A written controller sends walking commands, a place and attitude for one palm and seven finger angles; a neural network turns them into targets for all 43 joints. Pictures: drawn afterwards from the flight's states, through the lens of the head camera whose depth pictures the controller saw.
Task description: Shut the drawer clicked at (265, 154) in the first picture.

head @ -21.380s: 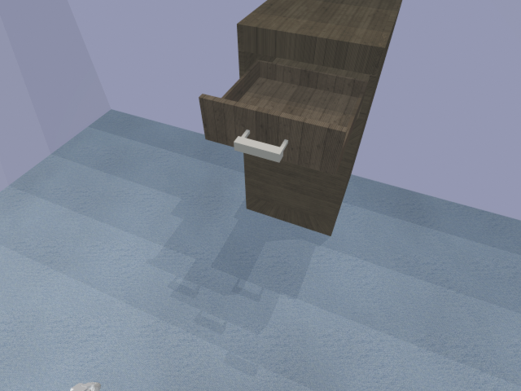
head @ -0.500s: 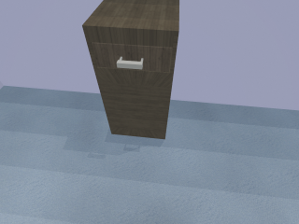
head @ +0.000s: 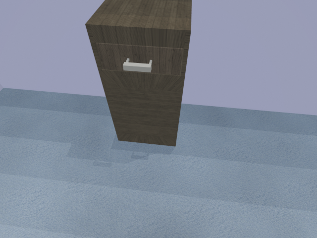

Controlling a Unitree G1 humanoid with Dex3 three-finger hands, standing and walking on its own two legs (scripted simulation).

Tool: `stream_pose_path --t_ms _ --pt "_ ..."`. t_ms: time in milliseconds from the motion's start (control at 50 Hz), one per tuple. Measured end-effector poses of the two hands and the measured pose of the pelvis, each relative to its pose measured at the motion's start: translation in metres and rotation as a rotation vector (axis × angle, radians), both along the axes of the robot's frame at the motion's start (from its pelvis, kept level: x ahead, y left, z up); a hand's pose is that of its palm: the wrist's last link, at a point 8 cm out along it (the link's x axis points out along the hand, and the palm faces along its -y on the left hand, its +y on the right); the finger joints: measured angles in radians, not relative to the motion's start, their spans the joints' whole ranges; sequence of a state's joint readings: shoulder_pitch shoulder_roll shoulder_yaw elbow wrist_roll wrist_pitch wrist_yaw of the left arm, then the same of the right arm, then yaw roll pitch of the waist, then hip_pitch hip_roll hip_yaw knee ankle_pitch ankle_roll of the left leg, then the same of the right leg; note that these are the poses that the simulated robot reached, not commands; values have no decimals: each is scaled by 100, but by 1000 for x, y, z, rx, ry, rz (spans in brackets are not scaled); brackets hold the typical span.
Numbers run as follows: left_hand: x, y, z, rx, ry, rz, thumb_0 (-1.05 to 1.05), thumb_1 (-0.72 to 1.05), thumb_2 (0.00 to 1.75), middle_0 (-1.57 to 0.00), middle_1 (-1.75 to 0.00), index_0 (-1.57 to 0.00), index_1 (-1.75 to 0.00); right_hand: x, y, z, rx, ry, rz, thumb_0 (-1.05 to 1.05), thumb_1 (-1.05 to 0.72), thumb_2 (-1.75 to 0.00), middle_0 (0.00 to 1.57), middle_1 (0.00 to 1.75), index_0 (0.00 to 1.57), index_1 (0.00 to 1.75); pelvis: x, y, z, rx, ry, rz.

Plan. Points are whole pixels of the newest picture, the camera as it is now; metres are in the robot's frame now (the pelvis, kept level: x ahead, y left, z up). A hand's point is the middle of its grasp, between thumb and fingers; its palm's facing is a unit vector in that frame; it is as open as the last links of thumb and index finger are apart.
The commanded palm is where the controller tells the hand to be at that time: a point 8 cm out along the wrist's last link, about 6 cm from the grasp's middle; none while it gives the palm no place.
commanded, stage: look to check the result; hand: left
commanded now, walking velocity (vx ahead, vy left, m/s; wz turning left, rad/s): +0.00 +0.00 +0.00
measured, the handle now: (138, 64) +0.83 +0.14 -0.04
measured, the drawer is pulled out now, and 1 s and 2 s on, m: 0.00 0.00 0.00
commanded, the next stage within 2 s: stand and wait in 0.14 s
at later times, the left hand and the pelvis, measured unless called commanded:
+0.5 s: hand out of the picture +0.02 +0.18 -0.17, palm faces +0.02 -0.97 -0.23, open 7.4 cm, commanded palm none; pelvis +0.01 +0.00 +0.00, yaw +0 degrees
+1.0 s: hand out of the picture +0.03 +0.18 -0.17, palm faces +0.02 -0.97 -0.24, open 7.4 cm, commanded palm none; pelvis +0.01 -0.01 +0.00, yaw +0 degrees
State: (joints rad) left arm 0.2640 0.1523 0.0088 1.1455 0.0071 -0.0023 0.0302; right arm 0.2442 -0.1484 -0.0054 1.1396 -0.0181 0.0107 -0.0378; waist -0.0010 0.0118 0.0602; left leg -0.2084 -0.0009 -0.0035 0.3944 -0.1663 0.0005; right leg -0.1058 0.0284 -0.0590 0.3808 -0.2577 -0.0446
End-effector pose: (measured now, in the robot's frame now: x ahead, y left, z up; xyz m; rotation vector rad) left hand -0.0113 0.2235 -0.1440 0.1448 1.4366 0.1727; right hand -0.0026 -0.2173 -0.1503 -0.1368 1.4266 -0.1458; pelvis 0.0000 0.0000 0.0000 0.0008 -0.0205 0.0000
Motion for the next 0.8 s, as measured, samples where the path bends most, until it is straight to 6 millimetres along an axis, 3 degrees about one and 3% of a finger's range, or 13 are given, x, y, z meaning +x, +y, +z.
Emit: stream_pose_path --t_ms 500,800 --pt "30 5 5 29 -59 -23 0 91 90 -20 -29 -20 -30 15 -11 0 -8 -29 -2 0 -91 -90 20 30 20 30 8 -5 1 5 0 -5" --pt "33 5 6 37 -59 -27 0 91 90 -20 -29 -20 -30 18 -22 2 -23 -31 -1 0 -91 -90 20 30 20 30 10 -9 1 5 -1 -8"
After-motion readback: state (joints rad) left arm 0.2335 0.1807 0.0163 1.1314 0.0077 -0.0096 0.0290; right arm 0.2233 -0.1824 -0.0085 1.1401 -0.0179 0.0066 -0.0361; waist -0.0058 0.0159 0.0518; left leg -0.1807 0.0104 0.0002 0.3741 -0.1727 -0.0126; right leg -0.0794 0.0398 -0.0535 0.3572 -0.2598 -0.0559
